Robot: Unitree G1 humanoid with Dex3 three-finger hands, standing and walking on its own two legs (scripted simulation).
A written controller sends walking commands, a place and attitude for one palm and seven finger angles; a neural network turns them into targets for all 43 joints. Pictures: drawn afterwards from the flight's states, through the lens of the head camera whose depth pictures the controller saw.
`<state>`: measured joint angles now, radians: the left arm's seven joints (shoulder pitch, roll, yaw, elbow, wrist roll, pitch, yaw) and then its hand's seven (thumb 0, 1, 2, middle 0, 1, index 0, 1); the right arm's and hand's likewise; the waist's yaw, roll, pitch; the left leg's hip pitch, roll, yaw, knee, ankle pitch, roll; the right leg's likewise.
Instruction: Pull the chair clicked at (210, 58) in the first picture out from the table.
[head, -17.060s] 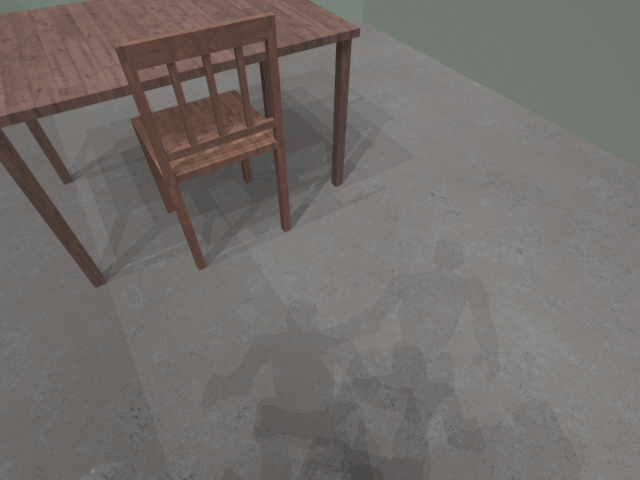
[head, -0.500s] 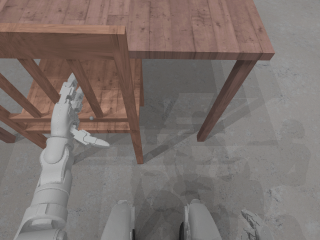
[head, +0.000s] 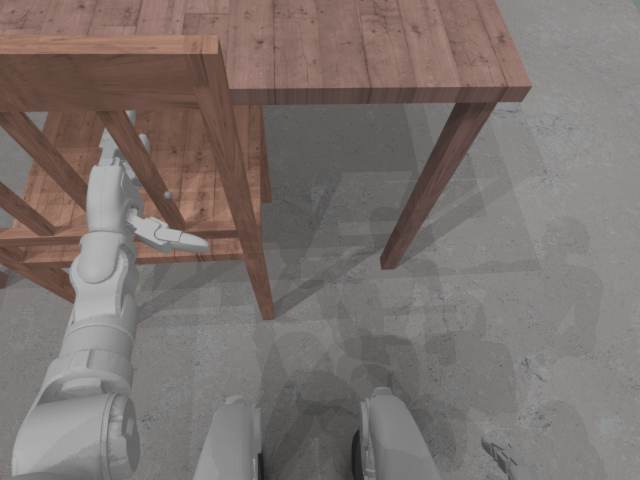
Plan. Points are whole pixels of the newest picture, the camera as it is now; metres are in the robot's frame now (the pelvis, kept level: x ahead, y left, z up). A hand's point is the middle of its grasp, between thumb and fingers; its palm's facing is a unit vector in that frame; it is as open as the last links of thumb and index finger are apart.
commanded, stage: push the fingers through the gap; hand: left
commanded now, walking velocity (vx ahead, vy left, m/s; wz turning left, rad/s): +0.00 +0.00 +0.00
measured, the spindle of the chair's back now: (70, 181) +0.47 +0.29 +0.03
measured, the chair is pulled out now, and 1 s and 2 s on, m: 0.00 0.00 0.02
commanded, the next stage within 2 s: hook a spindle and tug to test in 0.40 s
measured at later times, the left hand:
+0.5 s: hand (167, 196) +0.45 +0.17 +0.04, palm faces +0.01 -1.00 -0.04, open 16.9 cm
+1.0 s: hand (171, 193) +0.45 +0.17 +0.03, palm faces +0.02 -1.00 -0.04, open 13.2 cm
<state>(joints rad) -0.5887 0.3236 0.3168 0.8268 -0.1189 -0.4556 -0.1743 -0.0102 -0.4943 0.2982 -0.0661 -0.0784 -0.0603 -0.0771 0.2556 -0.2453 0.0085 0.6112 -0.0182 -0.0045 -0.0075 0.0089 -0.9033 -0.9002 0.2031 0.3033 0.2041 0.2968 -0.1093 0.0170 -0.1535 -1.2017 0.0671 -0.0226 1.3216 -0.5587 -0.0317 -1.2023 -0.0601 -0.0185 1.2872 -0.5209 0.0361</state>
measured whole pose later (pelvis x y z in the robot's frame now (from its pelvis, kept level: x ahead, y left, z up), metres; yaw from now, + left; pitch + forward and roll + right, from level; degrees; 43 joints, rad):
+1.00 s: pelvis +0.00 +0.00 +0.00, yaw +0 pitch +25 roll -2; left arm -0.59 0.31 0.30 0.83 -0.12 -0.47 -0.16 -0.01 -0.32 0.37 -0.36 -0.98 -0.35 -0.98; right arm 0.26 -0.24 0.00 0.62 -0.02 0.03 0.00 0.01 -0.90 -0.90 0.20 0.30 0.20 0.30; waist -0.11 0.02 -0.15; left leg -1.19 0.07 -0.02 1.31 -0.56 -0.03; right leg -1.19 -0.06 -0.02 1.27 -0.52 0.04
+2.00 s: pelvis +0.02 +0.01 +0.01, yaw -1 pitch +25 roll -1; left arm -0.34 0.25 0.24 0.58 -0.16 -0.45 -0.14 0.02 0.80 0.82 -0.47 -1.45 -0.43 -1.45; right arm 0.24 -0.24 -0.01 0.57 -0.01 0.01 0.02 0.01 -0.90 -0.90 0.20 0.30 0.20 0.30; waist -0.08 0.02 -0.17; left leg -1.12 0.07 -0.01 1.27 -0.58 -0.02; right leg -1.12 -0.06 -0.01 1.23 -0.54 0.05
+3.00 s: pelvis -0.04 +0.01 +0.11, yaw -2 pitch +4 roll +0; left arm -0.43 0.15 0.02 1.06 -0.04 -0.28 0.10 -0.01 0.73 0.77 -0.33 -1.13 -0.50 -1.45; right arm 0.23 -0.25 0.00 0.71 0.05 0.03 -0.13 0.01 -0.90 -0.90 0.20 0.30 0.20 0.30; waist -0.06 0.01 0.08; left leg -0.47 0.06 0.06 0.61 -0.21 -0.02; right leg -0.50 -0.05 0.01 0.58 -0.16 0.04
